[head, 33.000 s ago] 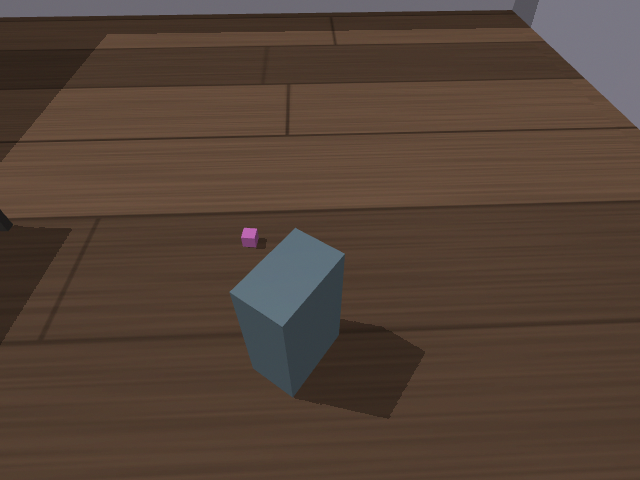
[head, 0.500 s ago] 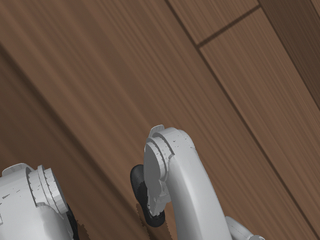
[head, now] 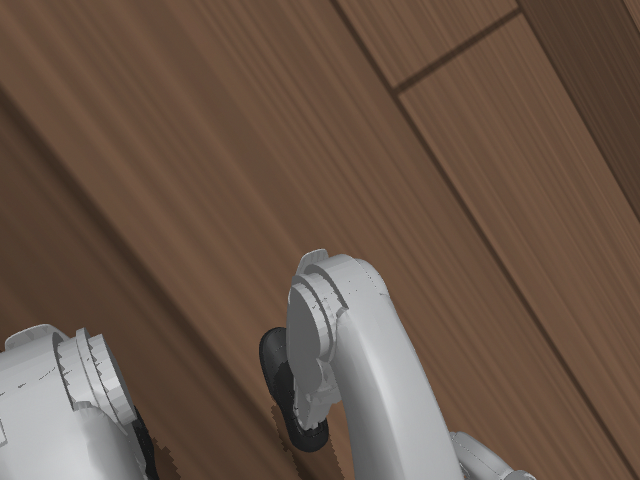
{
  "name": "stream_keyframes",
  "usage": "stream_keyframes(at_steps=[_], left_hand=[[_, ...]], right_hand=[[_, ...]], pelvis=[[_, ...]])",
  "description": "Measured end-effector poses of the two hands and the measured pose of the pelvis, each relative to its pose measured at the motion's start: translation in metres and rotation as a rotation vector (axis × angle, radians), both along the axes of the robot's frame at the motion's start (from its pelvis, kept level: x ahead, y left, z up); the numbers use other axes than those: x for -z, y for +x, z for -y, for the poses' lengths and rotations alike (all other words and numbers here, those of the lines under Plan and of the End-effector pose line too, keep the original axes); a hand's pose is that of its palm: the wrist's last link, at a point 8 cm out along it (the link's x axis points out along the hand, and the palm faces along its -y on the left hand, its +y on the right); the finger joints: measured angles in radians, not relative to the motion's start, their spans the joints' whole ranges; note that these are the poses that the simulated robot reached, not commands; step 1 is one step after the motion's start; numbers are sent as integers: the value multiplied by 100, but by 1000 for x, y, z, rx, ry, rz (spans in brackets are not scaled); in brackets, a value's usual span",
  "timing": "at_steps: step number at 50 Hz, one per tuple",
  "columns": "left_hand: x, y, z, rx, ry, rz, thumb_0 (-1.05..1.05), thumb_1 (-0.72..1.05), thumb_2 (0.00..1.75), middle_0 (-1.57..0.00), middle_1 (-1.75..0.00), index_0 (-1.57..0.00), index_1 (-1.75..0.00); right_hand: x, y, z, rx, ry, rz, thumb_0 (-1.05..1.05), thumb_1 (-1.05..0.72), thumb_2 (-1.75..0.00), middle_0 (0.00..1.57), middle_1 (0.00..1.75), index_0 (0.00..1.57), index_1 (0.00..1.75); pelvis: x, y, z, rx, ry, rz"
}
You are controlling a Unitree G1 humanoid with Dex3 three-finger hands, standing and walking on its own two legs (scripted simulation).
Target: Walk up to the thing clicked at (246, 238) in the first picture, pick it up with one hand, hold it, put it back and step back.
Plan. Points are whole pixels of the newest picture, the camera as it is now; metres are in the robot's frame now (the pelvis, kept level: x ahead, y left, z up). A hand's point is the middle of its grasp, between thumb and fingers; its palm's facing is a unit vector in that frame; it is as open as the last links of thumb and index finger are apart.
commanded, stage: close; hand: left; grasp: from above
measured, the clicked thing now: out of the picture +0.41 +0.34 -0.27
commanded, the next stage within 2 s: settle in 0.76 s
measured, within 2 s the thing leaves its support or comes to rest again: leaves its support in 1.16 s
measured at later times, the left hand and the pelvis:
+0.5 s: hand out of the picture +0.41 +0.34 -0.24, palm faces -0.39 -0.23 -0.89, open 8.9 cm; pelvis +0.00 +0.00 +0.00, yaw +0 degrees
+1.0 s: hand out of the picture +0.41 +0.34 -0.24, palm faces -0.38 -0.23 -0.89, open 8.7 cm; pelvis +0.00 +0.00 +0.00, yaw +0 degrees
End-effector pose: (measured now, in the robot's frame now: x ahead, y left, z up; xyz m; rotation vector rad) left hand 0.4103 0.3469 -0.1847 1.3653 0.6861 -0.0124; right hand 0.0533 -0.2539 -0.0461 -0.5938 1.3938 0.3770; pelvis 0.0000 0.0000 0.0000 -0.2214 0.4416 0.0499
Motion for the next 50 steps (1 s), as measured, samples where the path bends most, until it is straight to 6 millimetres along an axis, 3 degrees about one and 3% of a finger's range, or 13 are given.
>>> stream_keyframes(at_steps=[20,50], left_hand=[[2,-2,1,6,8,14,0,14,55,-64,-62,-66,-60],[-1,0,-2,-3,4,7,-1,17,38,-77,-50,-81,-45]], right_hand=[[-4,4,0,-13,-15,13,0,-89,-90,20,30,20,29],[-3,-5,-2,-12,-7,1,0,-90,-90,20,30,20,29]], pelvis=[[-1,-1,-2,1,-7,7],[-1,-3,-1,3,-7,12]])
